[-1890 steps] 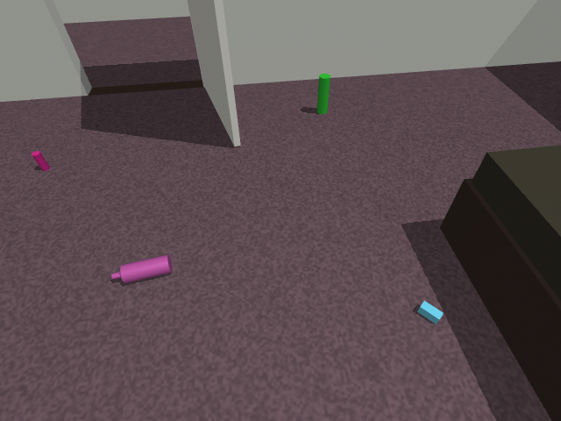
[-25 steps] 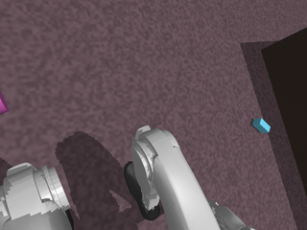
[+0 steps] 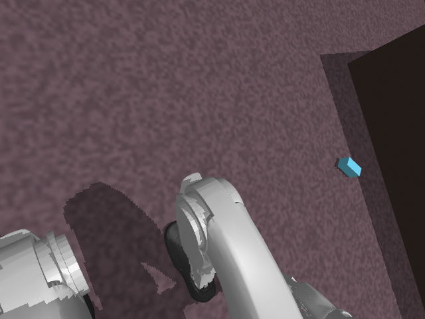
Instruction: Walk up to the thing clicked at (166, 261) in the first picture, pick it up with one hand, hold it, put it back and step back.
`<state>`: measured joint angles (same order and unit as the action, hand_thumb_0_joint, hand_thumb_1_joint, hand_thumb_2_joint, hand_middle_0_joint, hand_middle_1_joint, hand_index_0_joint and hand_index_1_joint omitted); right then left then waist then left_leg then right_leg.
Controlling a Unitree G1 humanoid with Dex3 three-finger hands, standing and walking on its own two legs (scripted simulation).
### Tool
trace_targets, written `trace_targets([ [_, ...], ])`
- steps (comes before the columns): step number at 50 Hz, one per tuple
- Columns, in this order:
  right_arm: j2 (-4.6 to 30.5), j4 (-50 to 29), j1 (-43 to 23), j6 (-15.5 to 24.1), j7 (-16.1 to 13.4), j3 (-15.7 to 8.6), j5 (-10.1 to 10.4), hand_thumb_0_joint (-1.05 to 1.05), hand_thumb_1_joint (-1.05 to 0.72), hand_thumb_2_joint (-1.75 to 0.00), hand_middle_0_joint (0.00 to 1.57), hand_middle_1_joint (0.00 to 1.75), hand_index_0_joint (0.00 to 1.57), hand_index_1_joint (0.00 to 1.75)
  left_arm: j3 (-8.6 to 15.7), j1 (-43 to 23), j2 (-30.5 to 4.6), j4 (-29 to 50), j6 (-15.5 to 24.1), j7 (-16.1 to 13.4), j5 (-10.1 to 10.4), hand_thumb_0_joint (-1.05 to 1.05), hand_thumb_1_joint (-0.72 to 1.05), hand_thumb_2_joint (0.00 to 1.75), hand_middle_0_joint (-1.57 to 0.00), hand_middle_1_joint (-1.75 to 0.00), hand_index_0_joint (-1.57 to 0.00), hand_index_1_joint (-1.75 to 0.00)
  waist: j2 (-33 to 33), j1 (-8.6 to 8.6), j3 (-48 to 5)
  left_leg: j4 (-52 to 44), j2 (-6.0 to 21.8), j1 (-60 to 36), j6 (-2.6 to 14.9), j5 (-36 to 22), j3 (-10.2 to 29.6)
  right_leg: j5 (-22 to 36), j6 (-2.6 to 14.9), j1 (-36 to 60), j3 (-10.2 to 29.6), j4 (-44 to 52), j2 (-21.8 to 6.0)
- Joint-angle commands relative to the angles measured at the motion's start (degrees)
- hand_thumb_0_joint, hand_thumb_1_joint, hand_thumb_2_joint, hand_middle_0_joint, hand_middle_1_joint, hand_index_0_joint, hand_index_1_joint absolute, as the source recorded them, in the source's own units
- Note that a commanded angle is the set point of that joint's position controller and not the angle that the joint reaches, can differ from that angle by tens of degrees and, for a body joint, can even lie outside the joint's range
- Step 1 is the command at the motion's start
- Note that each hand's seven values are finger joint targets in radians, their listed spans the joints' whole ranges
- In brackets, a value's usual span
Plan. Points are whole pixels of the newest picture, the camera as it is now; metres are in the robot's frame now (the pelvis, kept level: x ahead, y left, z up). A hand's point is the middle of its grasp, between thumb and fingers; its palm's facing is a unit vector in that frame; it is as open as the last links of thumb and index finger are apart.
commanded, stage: open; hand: left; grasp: from above
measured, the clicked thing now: out of the picture +0.45 +0.36 -0.27
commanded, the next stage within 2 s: withdraw in 0.78 s
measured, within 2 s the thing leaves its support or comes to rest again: rests again in 0.34 s
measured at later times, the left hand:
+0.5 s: hand out of the picture +0.45 +0.33 -0.24, palm faces -0.44 -0.16 -0.88, open 13.0 cm
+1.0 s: hand out of the picture +0.45 +0.33 -0.24, palm faces -0.42 -0.15 -0.90, open 13.9 cm
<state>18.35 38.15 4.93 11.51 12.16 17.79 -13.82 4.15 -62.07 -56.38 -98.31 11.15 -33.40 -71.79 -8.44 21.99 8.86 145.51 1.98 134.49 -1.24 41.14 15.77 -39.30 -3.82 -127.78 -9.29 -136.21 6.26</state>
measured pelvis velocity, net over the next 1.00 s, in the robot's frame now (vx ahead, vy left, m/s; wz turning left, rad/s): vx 0.00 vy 0.00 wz -0.01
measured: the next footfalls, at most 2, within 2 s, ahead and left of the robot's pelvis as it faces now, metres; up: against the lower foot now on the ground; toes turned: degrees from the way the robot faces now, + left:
none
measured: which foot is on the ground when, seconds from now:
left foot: down 0.00-1.00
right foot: down 0.00-1.00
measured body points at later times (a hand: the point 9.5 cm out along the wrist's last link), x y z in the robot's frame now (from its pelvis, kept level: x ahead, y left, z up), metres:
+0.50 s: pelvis +0.00 +0.00 +0.00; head +0.27 +0.13 +0.33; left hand +0.47 +0.33 -0.19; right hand +0.06 -0.25 -0.06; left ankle +0.06 +0.13 -0.27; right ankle +0.11 -0.12 -0.27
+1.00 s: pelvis +0.00 +0.00 +0.00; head +0.27 +0.13 +0.33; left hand +0.47 +0.33 -0.19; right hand +0.06 -0.25 -0.06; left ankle +0.06 +0.13 -0.27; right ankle +0.11 -0.12 -0.27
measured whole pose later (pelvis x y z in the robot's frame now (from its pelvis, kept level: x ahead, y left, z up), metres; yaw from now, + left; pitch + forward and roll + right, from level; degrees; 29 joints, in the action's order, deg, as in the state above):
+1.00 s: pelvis +0.00 +0.00 +0.00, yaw +0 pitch +28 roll -14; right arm 18.9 36.3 5.6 11.9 12.0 18.6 -13.8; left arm 3.6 -62.1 -58.0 -95.9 11.3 -32.2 -71.1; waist -8.9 21.9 9.7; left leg 145.3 2.1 134.2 -1.0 40.6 16.1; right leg -38.6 -3.8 -127.3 -9.7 -135.6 6.3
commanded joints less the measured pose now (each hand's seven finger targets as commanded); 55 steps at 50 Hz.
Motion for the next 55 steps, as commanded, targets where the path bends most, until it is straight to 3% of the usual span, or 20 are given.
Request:
trace_targets([
  [1,18.68,0.66,10.24,-0.13,-0.66,-4.87,0.49,0.0,-0.89,-0.9,0.2,0.3,0.2,0.3,0.11,-15.87,-13.67,7.31,0.24,-2.7,0.98,0.0,0.36,0.67,-0.73,-0.67,-0.74,-0.65,33.03,1.24,-38.19,-14.47,1.85,-28.8,1.48,-13.75,-6.55,16.89,5.14,20.93,-6.59,11.31,1.32],
  [2,18.91,0.47,10.63,0.04,-0.48,-5.02,0.58,0.0,-0.89,-0.9,0.2,0.3,0.2,0.3,-0.26,-16.11,-13.05,6.63,0.17,-2.52,0.65,0.0,0.28,0.65,-0.65,-0.66,-0.66,-0.64,31.82,2.26,-37.02,-14.4,1.81,-28.67,1.48,-13.33,-6.29,16.49,5.07,20.28,-6.99,11.06,1.09],
  [3,19.36,-0.27,10.52,0.1,-0.46,-4.96,0.29,0.0,-0.89,-0.9,0.2,0.3,0.2,0.3,0.83,-15.85,-14.24,7.6,0.21,-2.66,0.62,0.0,0.2,0.65,-0.58,-0.67,-0.6,-0.65,31.63,2.03,-37.8,-14.4,1.82,-29.1,1.53,-14.2,-6.35,17.22,4.87,21.46,-7.03,11.44,1.17],
  [5,18.71,0.51,10.65,0.34,-0.23,-4.86,0.4,0.0,-0.89,-0.9,0.2,0.3,0.2,0.3,-0.56,-16.08,-12.53,6.64,0.17,-2.33,0.53,0.0,0.04,0.64,-0.49,-0.67,-0.51,-0.65,32.21,2.39,-36.81,-14.01,1.86,-28.54,1.54,-13.87,-6.57,17.09,4.99,20.52,-6.73,11.15,1.29],
  [7,19.06,0.5,10.66,0.49,-0.34,-4.88,0.62,0.0,-0.89,-0.9,0.2,0.3,0.2,0.3,0.1,-16.3,-13.82,8.21,0.42,-2.65,0.95,0.0,-0.1,0.66,-0.41,-0.71,-0.43,-0.69,32.66,1.5,-37.35,-14.77,1.95,-29.73,1.3,-14.06,-6.02,17.04,5.01,20.26,-7.03,11.37,1.23],
  [9,19.17,0.39,10.96,0.45,-0.2,-4.83,0.17,0.0,-0.89,-0.9,0.2,0.3,0.2,0.3,0.16,-16.11,-13.61,8.32,0.3,-2.63,0.74,0.0,-0.17,0.69,-0.36,-0.75,-0.37,-0.73,33.67,1.79,-38.65,-14.93,1.92,-30.65,1.12,-15.1,-6.11,17.79,5.04,21.09,-7.18,11.11,1.23],
  [13,18.85,0.58,10.77,0.46,-0.06,-4.85,0.44,0.0,-0.89,-0.9,0.2,0.3,0.2,0.3,-1.7,-14.96,-10.66,4.66,-0.33,-1.63,1.22,0.0,-0.27,0.78,-0.27,-0.82,-0.29,-0.81,31.4,2.86,-34.84,-14.28,1.9,-27.85,1.53,-13.51,-6.27,16.86,4.94,19.49,-6.99,11.47,1.33],
  [15,19.37,-0.07,10.94,0.49,-0.21,-4.62,0.37,0.0,-0.89,-0.9,0.2,0.3,0.2,0.3,-0.78,-15.25,-12.91,6.38,-0.22,-1.33,1.43,0.0,-0.32,0.82,-0.24,-0.86,-0.25,-0.85,30.95,2.28,-36.47,-14.17,1.82,-28.37,1.67,-13.91,-6.35,17.15,4.77,21.33,-6.83,12.14,1.34],
  [18,19.11,-0.14,11.13,0.27,-0.1,-4.53,0.63,0.0,-0.89,-0.9,0.2,0.3,0.2,0.3,-0.92,-14.89,-12.77,6.21,-0.06,-0.83,1.93,0.0,-0.39,0.87,-0.18,-0.92,-0.19,-0.91,30.19,2.12,-36.32,-14.38,1.82,-27.21,1.74,-13.44,-6.2,16.63,4.88,21.52,-6.74,11.84,1.38],
  [25,19.38,-0.77,10.81,-0.09,-0.58,-4.36,0.76,0.0,-0.89,-0.9,0.2,0.3,0.2,0.3,-0.4,-14.67,-13.88,6.42,0.99,-0.48,1.6,0.0,-0.5,0.96,-0.08,-1.01,-0.08,-1.0,30.86,1.89,-36.23,-14.9,1.9,-28.2,1.39,-13.33,-5.75,16.12,5.03,20.77,-7.2,11.51,1.23],
  [29,19.11,-0.88,10.79,-0.45,-0.62,-3.97,0.44,0.0,-0.89,-0.9,0.2,0.3,0.2,0.3,-1.01,-15.22,-13.45,6.59,1.34,-0.8,1.28,0.0,-0.51,0.97,-0.07,-1.02,-0.07,-1.01,30.63,2.41,-35.57,-14.45,1.95,-27.23,1.63,-12.88,-6.16,16.37,4.9,21.58,-6.72,11.99,1.57],
  [34,19.13,-0.75,10.67,-0.44,-0.83,-4.01,0.16,0.0,-0.89,-0.9,0.2,0.3,0.2,0.3,-0.47,-14.37,-14.01,6.64,1.21,-1.69,0.99,0.0,-0.5,0.96,-0.06,-1.03,-0.08,-1.02,31.6,1.71,-36.52,-15.08,2.1,-28.69,1.3,-13.32,-5.93,16.31,5.1,21.57,-7.07,11.79,1.62],
  [36,19.43,-0.69,11.28,-0.21,-0.65,-4.18,0.15,0.0,-0.89,-0.9,0.2,0.3,0.2,0.3,-0.77,-15.61,-13.51,6.97,0.92,-1.49,0.73,0.0,-0.49,0.95,-0.06,-1.03,-0.08,-1.02,31.36,2.76,-36.42,-14.57,2.0,-28.84,1.36,-13.89,-5.91,16.86,4.97,20.73,-7.25,11.48,1.47],
  [42,19.33,-0.8,10.96,0.04,-0.85,-4.22,0.29,0.0,-0.89,-0.9,0.2,0.3,0.2,0.3,-0.37,-15.25,-14.47,7.35,0.46,-1.46,1.17,0.0,-0.48,0.95,-0.06,-1.04,-0.08,-1.02,32.09,1.75,-36.11,-14.99,1.99,-28.61,1.29,-12.8,-5.87,15.81,5.06,20.33,-7.17,11.59,1.29],
  [45,19.45,-0.82,10.89,0.09,-0.82,-4.22,0.55,0.0,-0.9,-0.9,0.2,0.3,0.2,0.3,-1.59,-14.93,-12.83,6.04,0.15,-0.99,1.52,0.0,-0.5,0.97,-0.06,-1.02,-0.08,-1.01,30.12,3.15,-35.16,-14.2,2.07,-27.38,1.58,-12.99,-5.99,16.61,4.79,21.11,-6.79,11.99,1.49],
  [47,19.36,-1.13,11.22,0.19,-0.74,-4.31,0.55,0.0,-0.9,-0.9,0.2,0.3,0.2,0.3,-0.38,-15.37,-14.54,8.09,0.22,-1.18,1.92,0.0,-0.5,0.97,-0.07,-1.01,-0.08,-1.0,31.2,2.06,-35.75,-14.76,2.0,-27.55,1.52,-12.57,-6.19,15.98,4.93,21.87,-6.55,12.37,1.41],
  [49,19.14,-0.91,11.38,0.39,-0.59,-4.94,0.71,0.0,-0.9,-0.9,0.2,0.3,0.2,0.3,1.38,-15.66,-16.53,13.75,0.05,-1.38,1.5,0.0,-0.51,0.98,-0.07,-1.01,-0.08,-1.0,35.86,-0.18,-40.15,-15.46,1.98,-31.77,0.83,-14.78,-6.04,17.04,5.3,21.03,-6.96,11.13,1.02],
  [52,18.49,-0.87,11.65,0.04,0.09,-6.24,1.08,0.0,-0.9,-0.9,0.2,0.3,0.2,0.3,1.91,-13.89,-14.41,17.83,-1.53,-0.81,1.73,0.0,-0.52,0.98,-0.06,-1.01,-0.07,-1.0,38.44,-0.88,-44.3,-15.52,1.99,-34.01,0.61,-18.06,-6.59,19.9,5.39,21.8,-6.5,10.74,1.12],
  [53,18.49,-0.76,11.95,-0.14,0.19,-7.06,1.46,0.0,-0.9,-0.9,0.2,0.3,0.2,0.3,3.04,-14.84,-14.66,21.35,-1.94,-0.57,2.38,0.0,-0.51,0.98,-0.06,-1.0,-0.07,-0.99,39.24,-1.77,-46.25,-16.06,1.67,-34.4,0.52,-18.71,-6.81,20.44,5.37,21.05,-6.64,10.62,0.77],
  [55,17.85,-0.37,11.51,-0.76,0.6,-8.47,2.12,0.0,-0.9,-0.9,0.2,0.3,0.2,0.3,2.8,-12.18,-12.76,24.04,-3.37,0.78,2.94,0.0,-0.53,0.99,-0.06,-1.0,-0.07,-0.99,41.6,-3.85,-47.84,-17.0,1.44,-34.95,0.34,-19.1,-7.54,20.23,5.76,19.75,-5.9,10.68,0.69],
])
